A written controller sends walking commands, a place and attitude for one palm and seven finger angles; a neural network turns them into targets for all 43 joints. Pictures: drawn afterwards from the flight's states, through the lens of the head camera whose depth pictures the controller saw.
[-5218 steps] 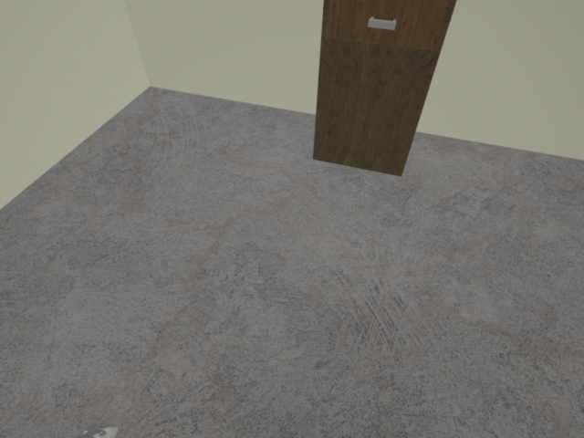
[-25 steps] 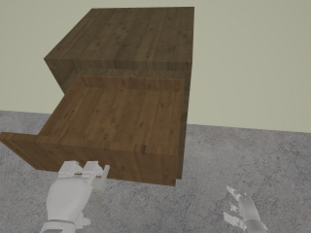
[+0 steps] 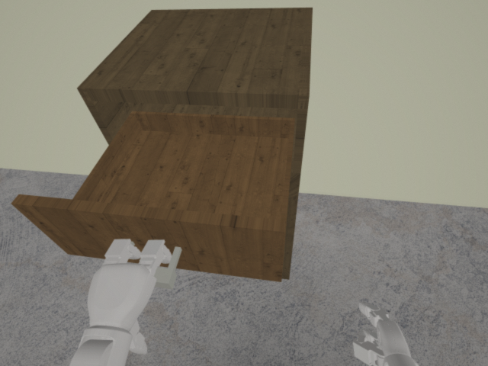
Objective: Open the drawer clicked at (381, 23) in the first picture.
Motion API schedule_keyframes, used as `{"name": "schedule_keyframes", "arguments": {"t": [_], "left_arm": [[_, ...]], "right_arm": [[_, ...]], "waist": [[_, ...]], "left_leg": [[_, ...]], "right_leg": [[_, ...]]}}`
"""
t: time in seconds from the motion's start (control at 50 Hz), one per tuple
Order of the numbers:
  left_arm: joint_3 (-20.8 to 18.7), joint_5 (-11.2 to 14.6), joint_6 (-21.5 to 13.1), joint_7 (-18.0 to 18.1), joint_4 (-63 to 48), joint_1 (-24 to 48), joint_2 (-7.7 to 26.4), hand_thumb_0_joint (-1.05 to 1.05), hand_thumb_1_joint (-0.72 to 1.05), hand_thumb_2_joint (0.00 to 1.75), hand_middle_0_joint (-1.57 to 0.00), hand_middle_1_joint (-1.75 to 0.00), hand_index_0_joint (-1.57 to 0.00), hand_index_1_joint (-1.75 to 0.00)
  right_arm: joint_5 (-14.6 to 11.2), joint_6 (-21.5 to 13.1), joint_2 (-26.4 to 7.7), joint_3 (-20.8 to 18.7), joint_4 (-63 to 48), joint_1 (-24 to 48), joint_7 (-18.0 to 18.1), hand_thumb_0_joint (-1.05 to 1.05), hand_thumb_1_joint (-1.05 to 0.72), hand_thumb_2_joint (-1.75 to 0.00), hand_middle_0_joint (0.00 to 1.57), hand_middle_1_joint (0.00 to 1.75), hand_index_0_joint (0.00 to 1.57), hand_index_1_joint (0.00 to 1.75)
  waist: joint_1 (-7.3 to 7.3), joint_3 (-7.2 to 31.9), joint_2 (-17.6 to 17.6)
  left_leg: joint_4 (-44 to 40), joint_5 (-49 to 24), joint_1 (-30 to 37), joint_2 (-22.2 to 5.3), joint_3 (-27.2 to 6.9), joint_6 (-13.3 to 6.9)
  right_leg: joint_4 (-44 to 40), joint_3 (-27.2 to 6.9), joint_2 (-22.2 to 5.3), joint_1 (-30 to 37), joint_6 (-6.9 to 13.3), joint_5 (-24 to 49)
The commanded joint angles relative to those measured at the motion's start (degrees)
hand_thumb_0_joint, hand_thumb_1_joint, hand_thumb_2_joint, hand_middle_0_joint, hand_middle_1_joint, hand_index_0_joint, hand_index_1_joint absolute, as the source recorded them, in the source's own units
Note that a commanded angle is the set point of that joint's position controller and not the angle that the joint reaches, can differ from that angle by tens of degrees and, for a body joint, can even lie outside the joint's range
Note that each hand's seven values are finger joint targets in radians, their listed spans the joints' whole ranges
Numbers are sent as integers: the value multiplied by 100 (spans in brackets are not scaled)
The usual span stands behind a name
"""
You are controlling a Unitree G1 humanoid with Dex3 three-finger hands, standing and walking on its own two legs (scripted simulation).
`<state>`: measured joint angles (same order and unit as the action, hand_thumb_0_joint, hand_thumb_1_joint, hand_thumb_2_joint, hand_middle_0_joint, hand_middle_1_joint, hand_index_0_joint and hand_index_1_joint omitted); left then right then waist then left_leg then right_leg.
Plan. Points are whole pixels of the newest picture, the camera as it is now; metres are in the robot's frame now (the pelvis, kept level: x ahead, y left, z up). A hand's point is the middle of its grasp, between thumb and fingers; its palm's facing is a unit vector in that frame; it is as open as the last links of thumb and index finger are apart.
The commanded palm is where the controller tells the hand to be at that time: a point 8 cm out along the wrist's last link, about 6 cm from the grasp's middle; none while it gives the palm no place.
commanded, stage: lift the hand off the handle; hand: left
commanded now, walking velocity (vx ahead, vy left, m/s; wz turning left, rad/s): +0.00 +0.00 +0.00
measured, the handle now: (147, 262) +0.27 +0.21 +0.02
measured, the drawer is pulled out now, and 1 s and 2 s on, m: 0.29 0.29 0.29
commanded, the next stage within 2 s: draw the hand back to the body in 1.20 s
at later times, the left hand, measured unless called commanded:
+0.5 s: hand (132, 300) +0.20 +0.21 +0.03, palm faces -0.12 -0.16 -0.98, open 13.9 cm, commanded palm +0.19 +0.22 +0.14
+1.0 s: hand (93, 250) +0.22 +0.22 +0.15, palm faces +0.15 -0.13 -0.98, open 13.8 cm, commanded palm +0.18 +0.21 +0.21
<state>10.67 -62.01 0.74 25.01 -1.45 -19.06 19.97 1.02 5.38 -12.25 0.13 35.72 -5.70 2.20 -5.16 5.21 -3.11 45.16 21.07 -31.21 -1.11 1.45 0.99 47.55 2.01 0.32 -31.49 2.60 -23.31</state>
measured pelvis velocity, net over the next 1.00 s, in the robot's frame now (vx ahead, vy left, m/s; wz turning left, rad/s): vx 0.04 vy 0.02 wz -0.01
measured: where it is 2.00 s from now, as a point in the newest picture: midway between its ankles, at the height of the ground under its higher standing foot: outside the picture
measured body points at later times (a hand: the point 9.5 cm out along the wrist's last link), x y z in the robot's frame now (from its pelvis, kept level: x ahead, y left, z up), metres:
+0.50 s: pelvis +0.03 +0.01 +0.01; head +0.06 -0.02 +0.46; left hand +0.20 +0.21 +0.08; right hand +0.23 -0.22 -0.08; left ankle +0.02 +0.14 -0.70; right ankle +0.01 -0.09 -0.70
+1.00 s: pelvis +0.04 +0.02 +0.02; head +0.03 -0.03 +0.47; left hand +0.21 +0.22 +0.20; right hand +0.28 -0.16 -0.05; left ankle +0.02 +0.14 -0.70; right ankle +0.01 -0.09 -0.70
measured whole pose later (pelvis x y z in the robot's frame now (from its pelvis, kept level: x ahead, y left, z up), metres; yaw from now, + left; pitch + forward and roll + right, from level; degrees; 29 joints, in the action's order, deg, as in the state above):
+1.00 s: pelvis +0.04 +0.02 +0.02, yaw -1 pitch +2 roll +0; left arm 3.9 -51.9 7.4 7.0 -34.3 -30.7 27.0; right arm -1.2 6.7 -13.5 3.8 28.0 -4.9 -2.2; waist -6.7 4.9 -6.5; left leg 34.1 19.9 -15.7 -1.0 1.9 0.0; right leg 33.7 1.4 0.6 -14.8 0.9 -20.4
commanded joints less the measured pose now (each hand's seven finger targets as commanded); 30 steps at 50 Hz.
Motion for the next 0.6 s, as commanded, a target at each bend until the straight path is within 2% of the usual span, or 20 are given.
{"name": "schedule_keyframes", "arguments": {"t": [0.0, 0.02, 0.04, 0.1, 0.12, 0.16, 0.2, 0.24, 0.26, 0.28, 0.3, 0.34, 0.36, 0.42, 0.44, 0.48, 0.52, 0.54, 0.58], "left_arm": [[-1274, 333, 301, -3, -1212, 480, 1084, 0, -50, 30, -30, -120, -30, -120], [-1406, 345, 283, -32, -1280, 524, 1212, 0, -50, 30, -30, -120, -30, -120], [-1360, 380, 234, -55, -1505, 520, 1173, 0, -50, 30, -30, -120, -30, -120], [-1567, 465, 53, -74, -1833, 161, 1247, 0, -50, 30, -30, -120, -30, -120], [-1700, 476, 9, -71, -1946, -1, 1345, 0, -50, 30, -30, -120, -30, -120], [-1585, 497, -118, -41, -2332, -28, 1208, 0, -50, 30, -30, -120, -30, -120], [-1630, 527, -206, 20, -2614, -327, 1188, 0, -50, 30, -30, -120, -30, -120], [-1807, 572, -245, 79, -2895, -509, 1310, 0, -50, 30, -30, -120, -30, -120], [-1695, 599, -263, 96, -3021, -529, 1207, 0, -50, 30, -30, -120, -30, -120], [-1830, 610, -304, 135, -3188, -507, 1329, 0, -50, 30, -30, -120, -30, -120], [-1907, 609, -309, 181, -3277, -718, 1367, 0, -50, 30, -30, -120, -30, -120], [-1876, 643, -294, 227, -3574, -833, 1331, 0, -50, 30, -30, -120, -30, -120], [-1866, 672, -300, 241, -3686, -1000, 1297, 0, -50, 30, -30, -120, -30, -120], [-2058, 730, -277, 305, -4078, -1252, 1467, 0, -50, 30, -30, -120, -30, -120], [-2077, 742, -265, 330, -4225, -1472, 1474, 0, -50, 30, -30, -120, -30, -120], [-2043, 777, -267, 332, -4428, -1628, 1435, 0, -50, 30, -30, -120, -30, -120], [-2252, 781, -228, 373, -4508, -1934, 1574, 0, -50, 30, -30, -120, -30, -120], [-2212, 708, -165, 373, -4426, -1831, 1542, 0, -50, 30, -30, -120, -30, -120], [-1838, 663, 98, 191, -3934, -1824, 1135, 0, -50, 30, -30, -120, -30, -120]], "right_arm": [[-10, -322, -502, -165, -1059, 886, 104, 0, -90, -90, 20, 30, 20, 30], [-5, -318, -513, -156, -1058, 917, 114, 0, -90, -90, 20, 30, 20, 30], [15, -342, -496, -145, -1091, 923, 109, 0, -90, -90, 20, 30, 20, 30], [39, -382, -476, -159, -1126, 913, 92, 0, -90, -90, 20, 30, 20, 30], [56, -387, -481, -167, -1153, 924, 84, 0, -90, -90, 20, 30, 20, 30], [92, -415, -470, -186, -1184, 880, 24, 0, -90, -90, 20, 30, 20, 30], [124, -425, -488, -206, -1243, 835, -43, 0, -90, -90, 20, 30, 20, 30], [136, -433, -513, -222, -1304, 815, -81, 0, -90, -90, 20, 30, 20, 30], [145, -439, -514, -233, -1306, 799, -100, 0, -90, -90, 20, 30, 20, 30], [150, -452, -536, -251, -1305, 761, -114, 0, -90, -90, 20, 30, 20, 30], [161, -452, -547, -257, -1320, 740, -128, 0, -90, -90, 20, 30, 20, 30], [173, -463, -562, -257, -1355, 701, -180, 0, -90, -90, 20, 30, 20, 30], [166, -472, -565, -284, -1374, 662, -200, 0, -90, -90, 20, 30, 20, 30], [162, -484, -620, -293, -1392, 552, -236, 0, -90, -90, 20, 30, 20, 30], [164, -492, -624, -294, -1405, 508, -258, 0, -90, -90, 20, 30, 20, 30], [154, -487, -652, -297, -1421, 473, -300, 0, -90, -90, 20, 30, 20, 30], [138, -476, -670, -306, -1424, 452, -319, 0, -90, -90, 20, 30, 20, 30], [149, -441, -676, -301, -1356, 441, -381, 0, -90, -90, 20, 30, 20, 30], [83, -340, -649, -336, -1322, 547, -489, 0, -90, -90, 20, 30, 20, 30]], "waist": [[-8, 902, 488], [6, 906, 422], [-9, 852, 392], [-61, 780, 328], [-87, 820, 267], [-63, 862, -3], [-93, 1006, -81], [-105, 1049, -17], [-62, 1030, -57], [-62, 1118, -138], [-112, 1204, -258], [-83, 1270, -187], [-88, 1301, -259], [-93, 1537, -405], [-135, 1590, -400], [-100, 1548, -421], [-118, 1513, -447], [-37, 1427, -365], [93, 1181, -221]], "left_leg": [[-636, -470, 651, 337, 58, -240], [-690, -511, 723, 319, 34, -228], [-730, -513, 763, 313, 34, -233], [-772, -676, 890, 325, 35, -239], [-788, -743, 958, 315, 27, -225], [-805, -872, 1139, 305, 44, -225], [-794, -1131, 1270, 288, 43, -220], [-789, -1261, 1307, 264, 48, -206], [-763, -1305, 1354, 266, 59, -213], [-745, -1405, 1420, 253, 63, -205], [-727, -1576, 1457, 243, 69, -198], [-689, -1816, 1486, 218, 67, -179], [-650, -1970, 1541, 194, 76, -186], [-559, -2537, 1672, 120, 63, -149], [-518, -2739, 1709, 99, 64, -155], [-454, -2970, 1719, 59, 47, -140], [-391, -3240, 1709, -2, 33, -105], [-373, -3159, 1696, -10, -14, -90], [-476, -2915, 1622, -47, -81, -122]], "right_leg": [[-1319, -544, -34, 779, -114, 1027], [-1353, -564, -20, 808, -96, 1043], [-1370, -562, -46, 834, -106, 1058], [-1428, -620, -38, 945, -77, 1300], [-1459, -662, -37, 995, -59, 1345], [-1419, -610, -25, 928, -32, 1413], [-1334, -539, 9, 966, -2, 1656], [-1315, -564, 10, 977, 5, 1814], [-1309, -558, 6, 924, 0, 1874], [-1293, -600, 7, 921, 14, 1979], [-1234, -578, 22, 960, 30, 2114], [-1152, -581, 8, 938, 28, 2347], [-1127, -565, 17, 916, 26, 2444], [-1038, -563, 7, 920, 21, 2694], [-991, -571, -4, 901, 8, 2827], [-954, -543, -15, 793, -11, 2908], [-945, -534, -17, 749, -2, 2985], [-895, -535, -26, 589, -8, 2880], [-922, -327, -31, 606, -51, 2725]]}}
